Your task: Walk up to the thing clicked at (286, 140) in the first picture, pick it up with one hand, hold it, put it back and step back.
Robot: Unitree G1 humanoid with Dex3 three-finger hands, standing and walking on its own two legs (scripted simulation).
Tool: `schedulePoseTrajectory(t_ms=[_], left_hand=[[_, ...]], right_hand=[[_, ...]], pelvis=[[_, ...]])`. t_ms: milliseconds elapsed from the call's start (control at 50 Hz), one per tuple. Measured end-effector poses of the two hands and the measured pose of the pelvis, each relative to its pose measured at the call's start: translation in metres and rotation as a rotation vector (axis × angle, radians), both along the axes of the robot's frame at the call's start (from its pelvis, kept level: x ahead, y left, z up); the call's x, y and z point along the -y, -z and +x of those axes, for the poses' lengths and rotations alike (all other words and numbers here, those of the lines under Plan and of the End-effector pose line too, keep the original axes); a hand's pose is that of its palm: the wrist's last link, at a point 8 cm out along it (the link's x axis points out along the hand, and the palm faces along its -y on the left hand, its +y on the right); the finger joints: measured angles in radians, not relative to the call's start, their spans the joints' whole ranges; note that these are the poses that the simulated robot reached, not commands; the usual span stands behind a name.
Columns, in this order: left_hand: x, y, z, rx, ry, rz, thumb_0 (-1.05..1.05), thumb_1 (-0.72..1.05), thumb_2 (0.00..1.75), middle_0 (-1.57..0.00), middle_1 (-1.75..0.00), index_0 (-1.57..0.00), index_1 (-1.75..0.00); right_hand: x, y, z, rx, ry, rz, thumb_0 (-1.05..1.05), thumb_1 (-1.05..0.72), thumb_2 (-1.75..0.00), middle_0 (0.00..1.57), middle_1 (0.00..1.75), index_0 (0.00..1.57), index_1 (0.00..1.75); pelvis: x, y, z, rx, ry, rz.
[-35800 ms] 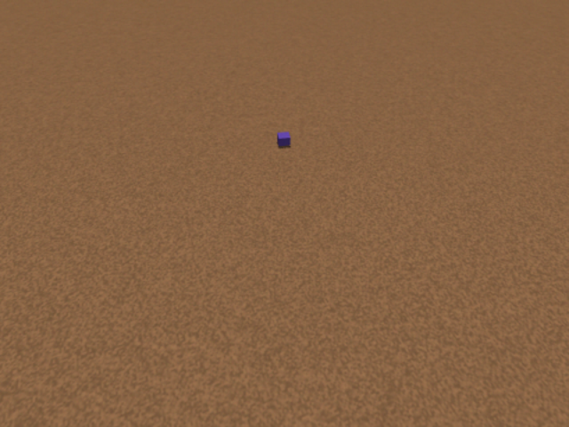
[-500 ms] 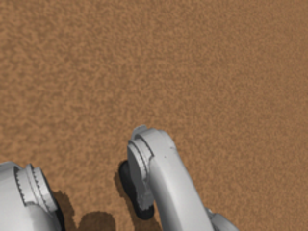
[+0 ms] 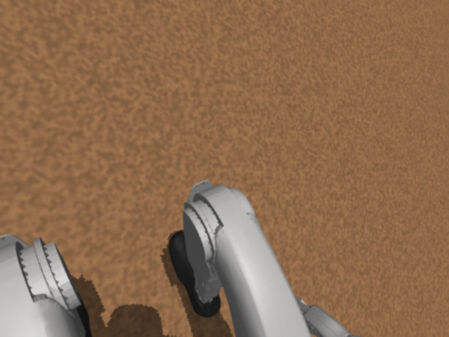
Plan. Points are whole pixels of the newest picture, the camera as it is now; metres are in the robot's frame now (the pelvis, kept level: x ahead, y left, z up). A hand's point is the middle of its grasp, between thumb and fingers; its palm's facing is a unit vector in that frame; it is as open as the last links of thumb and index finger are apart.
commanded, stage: open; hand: left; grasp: from above
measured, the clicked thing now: out of the picture +0.45 +0.36 -0.28
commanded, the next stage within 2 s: withdraw in 0.72 s
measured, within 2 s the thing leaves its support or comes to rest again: neither
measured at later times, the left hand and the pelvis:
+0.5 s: hand out of the picture +0.42 +0.37 -0.25, palm faces -0.35 -0.27 -0.90, open 13.7 cm; pelvis +0.00 +0.00 +0.00, yaw -1 degrees
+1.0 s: hand out of the picture +0.43 +0.38 -0.24, palm faces -0.31 -0.27 -0.91, open 14.1 cm; pelvis +0.00 +0.00 +0.01, yaw +0 degrees
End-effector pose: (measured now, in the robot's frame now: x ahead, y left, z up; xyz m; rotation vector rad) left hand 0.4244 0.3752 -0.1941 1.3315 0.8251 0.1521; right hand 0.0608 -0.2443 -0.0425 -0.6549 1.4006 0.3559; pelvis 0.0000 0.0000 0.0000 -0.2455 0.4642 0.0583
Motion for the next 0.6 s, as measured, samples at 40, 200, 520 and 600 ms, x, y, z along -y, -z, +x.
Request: schedulePoseTrajectory(t_ms=[40,200,520,600], left_hand=[[0.000,0.000,0.000,0.001,0.000,0.000,0.00,-0.04,0.57,-0.56,-0.56,-0.54,-0.56],[0.000,-0.001,0.000,-0.001,-0.004,-0.005,0.00,-0.22,0.72,-0.41,-0.68,-0.39,-0.69],[-0.001,0.001,0.002,0.004,0.009,-0.007,0.00,-0.44,0.92,-0.21,-0.85,-0.19,-0.87],[0.000,0.001,0.000,0.000,0.006,-0.006,0.00,-0.48,0.95,-0.17,-0.89,-0.15,-0.91]], right_hand=[[0.001,0.000,0.000,0.000,-0.001,-0.002,0.01,-0.89,-0.90,0.20,0.30,0.20,0.30],[0.001,-0.003,-0.002,-0.002,0.002,-0.008,0.01,-0.89,-0.90,0.20,0.30,0.20,0.30],[-0.002,-0.010,-0.006,-0.012,0.007,-0.022,0.01,-0.89,-0.90,0.20,0.30,0.20,0.30],[-0.003,-0.011,-0.005,-0.014,-0.002,-0.018,0.01,-0.89,-0.89,0.20,0.30,0.20,0.30]], pelvis=[[0.000,0.000,0.000,0.000,0.000,-0.001],[0.000,-0.002,-0.001,0.004,0.001,-0.004],[-0.003,-0.005,-0.001,-0.002,0.002,-0.015],[-0.002,-0.006,-0.001,-0.002,0.001,-0.015]])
